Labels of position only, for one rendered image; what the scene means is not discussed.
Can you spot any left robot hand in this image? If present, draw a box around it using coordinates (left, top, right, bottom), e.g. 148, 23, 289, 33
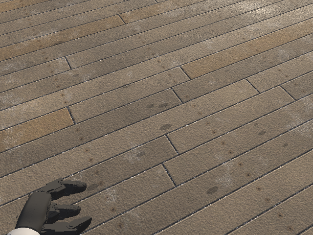
15, 178, 92, 235

